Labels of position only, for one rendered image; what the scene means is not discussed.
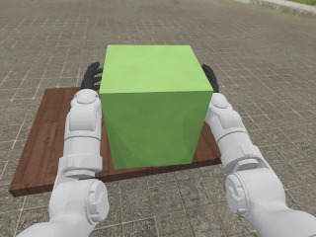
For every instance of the carton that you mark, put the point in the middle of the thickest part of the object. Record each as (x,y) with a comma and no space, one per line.
(154,100)

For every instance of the robot right hand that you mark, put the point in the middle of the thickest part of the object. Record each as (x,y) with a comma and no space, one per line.
(211,78)

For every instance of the table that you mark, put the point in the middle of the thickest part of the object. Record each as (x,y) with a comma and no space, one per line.
(38,165)

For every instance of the robot left hand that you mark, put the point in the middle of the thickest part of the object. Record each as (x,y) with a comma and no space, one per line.
(89,78)

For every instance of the robot left forearm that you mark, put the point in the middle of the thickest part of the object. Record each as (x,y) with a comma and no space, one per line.
(82,140)

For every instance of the left robot upper arm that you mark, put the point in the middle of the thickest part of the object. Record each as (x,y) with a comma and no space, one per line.
(75,208)

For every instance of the right robot upper arm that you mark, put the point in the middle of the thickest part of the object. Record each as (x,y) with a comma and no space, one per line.
(257,195)

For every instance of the robot right forearm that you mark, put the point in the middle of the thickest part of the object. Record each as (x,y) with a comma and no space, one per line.
(237,150)

